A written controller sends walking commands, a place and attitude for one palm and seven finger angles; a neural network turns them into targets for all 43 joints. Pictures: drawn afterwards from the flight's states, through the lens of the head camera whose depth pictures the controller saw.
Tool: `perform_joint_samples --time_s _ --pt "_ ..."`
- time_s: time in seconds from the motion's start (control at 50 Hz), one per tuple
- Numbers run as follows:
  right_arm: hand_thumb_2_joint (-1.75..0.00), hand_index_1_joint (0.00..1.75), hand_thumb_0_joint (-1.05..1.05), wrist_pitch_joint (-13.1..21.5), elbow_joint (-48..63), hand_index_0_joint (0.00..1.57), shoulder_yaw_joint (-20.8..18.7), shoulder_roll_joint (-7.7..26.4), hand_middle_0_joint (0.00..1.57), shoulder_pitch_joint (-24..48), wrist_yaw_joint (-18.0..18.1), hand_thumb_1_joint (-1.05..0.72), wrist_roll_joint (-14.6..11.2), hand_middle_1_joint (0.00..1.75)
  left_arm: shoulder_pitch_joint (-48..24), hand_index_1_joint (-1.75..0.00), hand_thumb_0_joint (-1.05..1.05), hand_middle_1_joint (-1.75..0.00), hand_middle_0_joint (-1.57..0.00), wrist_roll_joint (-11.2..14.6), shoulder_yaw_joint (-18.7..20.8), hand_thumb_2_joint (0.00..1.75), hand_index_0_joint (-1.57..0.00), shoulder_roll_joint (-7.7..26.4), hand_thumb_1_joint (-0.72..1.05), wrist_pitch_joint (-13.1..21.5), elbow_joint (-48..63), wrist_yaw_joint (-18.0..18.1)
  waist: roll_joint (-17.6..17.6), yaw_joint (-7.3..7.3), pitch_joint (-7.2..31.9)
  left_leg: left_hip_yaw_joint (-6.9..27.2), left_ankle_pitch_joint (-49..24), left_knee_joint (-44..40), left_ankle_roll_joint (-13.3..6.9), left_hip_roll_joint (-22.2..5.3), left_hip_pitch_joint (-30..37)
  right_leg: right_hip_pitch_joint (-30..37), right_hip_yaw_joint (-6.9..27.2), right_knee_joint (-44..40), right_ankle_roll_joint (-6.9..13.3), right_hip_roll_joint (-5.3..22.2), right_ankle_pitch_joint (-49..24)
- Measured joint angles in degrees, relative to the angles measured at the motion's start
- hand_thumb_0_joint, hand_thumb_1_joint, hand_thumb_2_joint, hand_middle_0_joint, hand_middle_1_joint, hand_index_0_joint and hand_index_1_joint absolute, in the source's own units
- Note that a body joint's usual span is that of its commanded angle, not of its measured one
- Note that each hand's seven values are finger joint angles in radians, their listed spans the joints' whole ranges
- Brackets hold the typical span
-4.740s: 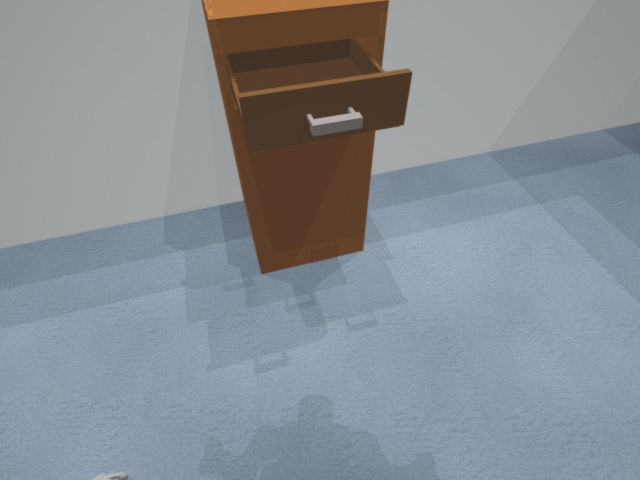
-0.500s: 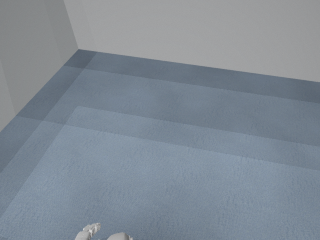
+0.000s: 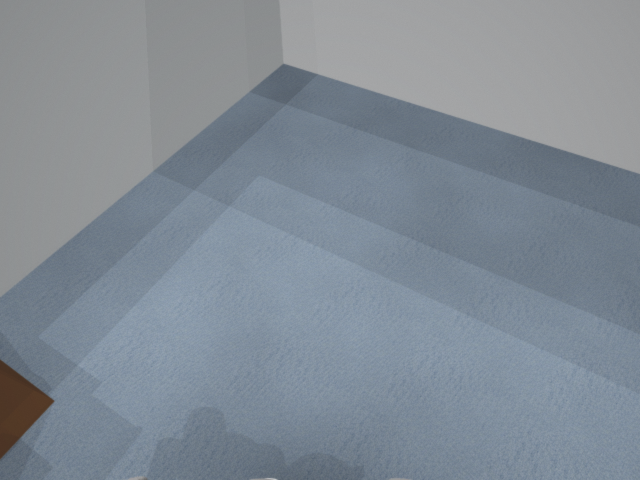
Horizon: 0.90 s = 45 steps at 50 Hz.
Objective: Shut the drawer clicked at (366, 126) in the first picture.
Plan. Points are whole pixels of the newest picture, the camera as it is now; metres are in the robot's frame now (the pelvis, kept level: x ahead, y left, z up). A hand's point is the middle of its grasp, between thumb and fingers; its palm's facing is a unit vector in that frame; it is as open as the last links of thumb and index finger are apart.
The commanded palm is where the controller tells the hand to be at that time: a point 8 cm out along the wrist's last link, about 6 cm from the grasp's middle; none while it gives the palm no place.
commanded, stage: turn to face it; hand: left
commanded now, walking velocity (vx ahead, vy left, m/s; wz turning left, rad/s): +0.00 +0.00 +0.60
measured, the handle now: out of the picture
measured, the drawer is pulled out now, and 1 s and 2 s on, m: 0.22 0.22 0.22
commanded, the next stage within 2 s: take the last steps up to it in 1.64 s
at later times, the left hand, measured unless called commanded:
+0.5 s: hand out of the picture -0.07 +0.19 -0.19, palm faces +0.40 -0.89 -0.23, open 7.4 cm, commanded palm none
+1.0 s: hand out of the picture -0.02 +0.22 -0.14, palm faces +0.59 -0.75 -0.29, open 7.4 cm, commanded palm none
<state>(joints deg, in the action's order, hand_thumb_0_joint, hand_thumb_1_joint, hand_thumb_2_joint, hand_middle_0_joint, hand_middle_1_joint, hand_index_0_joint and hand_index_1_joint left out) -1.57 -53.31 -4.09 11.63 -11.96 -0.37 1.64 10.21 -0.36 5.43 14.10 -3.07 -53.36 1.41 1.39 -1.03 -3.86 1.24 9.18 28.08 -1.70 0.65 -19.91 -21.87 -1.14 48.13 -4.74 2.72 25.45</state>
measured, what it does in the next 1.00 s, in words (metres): steps on the spot, turning left: right foot, then left foot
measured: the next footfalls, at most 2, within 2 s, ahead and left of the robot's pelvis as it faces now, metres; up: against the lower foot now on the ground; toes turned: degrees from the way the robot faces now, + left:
right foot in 0.08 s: +0.03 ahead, -0.15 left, +0.00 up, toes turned +1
left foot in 0.50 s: -0.03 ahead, +0.11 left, +0.00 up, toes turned +26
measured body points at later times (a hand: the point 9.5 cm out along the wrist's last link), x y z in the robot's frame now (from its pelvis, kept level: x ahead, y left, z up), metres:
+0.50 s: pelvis -0.02 -0.01 -0.01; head +0.02 +0.02 +0.43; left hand -0.09 +0.24 -0.17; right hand +0.19 -0.22 -0.14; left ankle -0.07 +0.09 -0.74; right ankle +0.00 -0.15 -0.74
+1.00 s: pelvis -0.01 -0.03 -0.01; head +0.03 -0.02 +0.44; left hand -0.05 +0.26 -0.12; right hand +0.18 -0.21 -0.17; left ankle -0.07 +0.08 -0.72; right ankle +0.05 -0.12 -0.74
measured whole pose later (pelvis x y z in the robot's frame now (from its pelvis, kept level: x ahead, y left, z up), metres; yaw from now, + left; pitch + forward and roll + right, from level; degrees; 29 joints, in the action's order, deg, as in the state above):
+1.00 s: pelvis -0.01 -0.03 -0.01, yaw +38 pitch +0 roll +0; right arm -3.3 -53.4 -5.5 13.8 -13.0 -0.6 1.0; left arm 6.3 -0.7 2.7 11.6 -0.6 -47.8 1.4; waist 3.0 -2.2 -4.2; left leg 7.8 23.8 43.0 1.0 4.6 -22.0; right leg -15.2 -2.9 33.3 -0.5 1.2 17.9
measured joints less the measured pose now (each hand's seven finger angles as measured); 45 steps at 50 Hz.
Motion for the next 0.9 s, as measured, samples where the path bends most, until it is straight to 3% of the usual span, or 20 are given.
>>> perform_joint_samples --time_s 0.08,0.12,0.18,0.24,0.34,0.44,0.48,0.5,0.52,0.56,0.64,0.76,0.9 --pt "-0.90 0.30 0.00 -1.20 0.48 0.20 -0.93 1.10 0.21 0.36 -0.41 -0.90 -0.35 0.30 0.14 -0.30 0.00 -0.29 -0.19 0.06 -0.97 0.90 -0.19 -1.08 0.91 1.39 2.03 -0.02 0.84 0.10 0.78 3.07 0.64 3.63 1.70 1.53 -2.76 6.79 -0.67 -15.63 1.54 -0.70 -4.97" --pt "-0.90 0.30 0.00 -1.97 0.37 0.20 -1.72 2.09 0.21 1.00 -0.51 -0.90 -0.38 0.30 0.39 -0.30 0.00 -0.29 -0.20 -0.49 -1.63 0.90 -0.19 -2.33 0.91 1.94 2.47 0.16 1.90 0.45 0.47 3.50 10.30 12.75 2.70 1.92 -6.07 6.90 -2.21 -15.06 3.77 -0.65 -6.31" --pt "-0.90 0.29 0.00 -2.65 0.19 0.20 -2.33 3.11 0.20 1.56 -1.07 -0.91 -0.11 0.30 1.82 -0.30 0.00 -0.29 -0.20 -0.68 -2.42 0.90 -0.20 -3.62 0.90 2.04 2.69 0.17 1.64 0.51 0.53 1.17 13.93 29.67 3.61 1.54 -10.69 8.68 -4.50 -16.12 4.88 0.73 -7.21" --pt "-0.90 0.29 0.00 -2.54 0.39 0.20 -2.44 3.54 0.20 2.05 -1.52 -0.91 -0.16 0.30 2.80 -0.30 0.00 -0.29 -0.20 -0.87 -2.86 0.90 -0.20 -4.19 0.90 2.13 2.31 0.14 0.55 0.21 0.16 -0.97 12.28 37.15 4.95 -0.48 -11.63 10.37 -6.60 -17.85 4.94 2.13 -7.87" --pt "-0.90 0.29 0.00 -3.02 0.06 0.20 -1.98 3.59 0.20 3.11 -1.62 -0.91 -0.32 0.30 3.75 -0.30 0.00 -0.30 -0.20 -1.11 -3.35 0.90 -0.20 -4.26 0.90 2.45 2.01 -0.21 -1.48 0.92 -0.79 -2.77 14.35 30.91 6.08 -2.83 -7.23 11.32 -10.15 -18.20 4.53 4.57 -7.61" --pt "-0.90 0.29 0.00 -2.75 0.43 0.19 -1.05 3.08 0.20 5.28 -1.55 -0.91 -0.66 0.30 4.71 -0.30 0.00 -0.30 -0.20 -1.36 -2.77 0.90 -0.20 -2.88 0.90 2.17 1.49 -0.46 -3.11 2.59 -1.87 -5.11 15.98 18.16 5.29 -3.18 -0.93 10.12 -13.30 -15.45 3.15 6.94 -6.16" --pt "-0.90 0.29 0.00 -2.07 1.20 0.19 -0.66 2.82 0.20 5.86 -1.56 -0.91 -0.69 0.30 5.25 -0.30 0.00 -0.30 -0.20 -1.17 -2.25 0.90 -0.20 -1.85 0.90 1.82 1.02 -0.54 -3.65 2.84 -1.88 -6.30 12.28 10.37 4.64 -2.85 2.53 9.13 -14.64 -12.95 2.15 8.06 -4.87" --pt "-0.90 0.29 0.00 -1.48 1.70 0.19 -0.49 2.74 0.20 6.02 -1.61 -0.91 -0.60 0.30 5.67 -0.30 0.00 -0.30 -0.20 -0.93 -1.88 0.90 -0.20 -1.23 0.90 1.53 0.89 -0.62 -3.98 2.90 -1.68 -6.44 8.34 6.76 3.41 -2.56 3.87 7.88 -14.86 -10.34 1.63 8.83 -3.85" --pt "-0.90 0.29 0.00 -0.88 2.03 0.20 -0.38 2.24 0.20 6.45 -1.55 -0.91 -0.53 0.30 5.51 -0.30 0.00 -0.30 -0.20 -0.71 -1.41 0.90 -0.20 -0.37 0.90 0.98 0.53 -0.66 -4.94 3.04 -2.02 -6.41 8.12 7.47 1.98 -1.78 3.26 5.89 -13.07 -5.75 0.82 9.27 -0.10" --pt "-0.90 0.29 0.00 0.15 2.56 0.20 0.12 1.43 0.20 6.65 -1.24 -0.91 -0.62 0.30 4.84 -0.30 0.00 -0.29 -0.20 -0.69 -0.79 0.90 -0.20 0.91 0.90 -0.48 -0.33 -0.32 -5.37 3.19 -2.29 -5.72 10.03 8.87 0.17 -1.35 2.55 1.30 -8.02 5.02 0.04 7.36 5.46" --pt "-0.90 0.30 0.00 0.51 2.58 0.20 0.75 0.38 0.20 5.50 -0.22 -0.91 -0.43 0.30 2.76 -0.30 0.01 -0.29 -0.20 -0.51 -0.02 0.90 -0.20 2.07 0.90 -0.93 -0.62 -0.47 -4.47 2.69 -2.06 -3.20 8.33 4.86 -0.26 -0.68 3.87 -4.43 -3.16 15.45 -0.76 4.32 1.26" --pt "-0.90 0.30 0.00 0.11 1.50 0.20 0.94 0.02 0.21 3.24 -0.13 -0.90 -0.32 0.30 -0.66 -0.30 0.01 -0.29 -0.20 -0.31 -0.32 0.90 -0.19 1.60 0.91 -0.18 1.81 -0.53 -2.63 1.63 -1.64 0.64 4.90 0.07 -0.78 1.01 5.12 -4.86 -0.17 10.19 -1.38 2.33 -1.59" --pt "-0.90 0.30 0.00 -0.77 0.51 0.20 0.01 0.53 0.21 0.38 -0.18 -0.90 -0.02 0.30 -4.41 -0.30 0.00 -0.29 -0.20 0.15 -1.35 0.90 -0.19 -0.48 0.91 0.55 4.25 -0.24 -0.47 -0.70 -1.04 5.60 4.40 1.20 0.45 2.89 3.50 0.74 0.83 -3.50 -0.53 -0.87 -1.20"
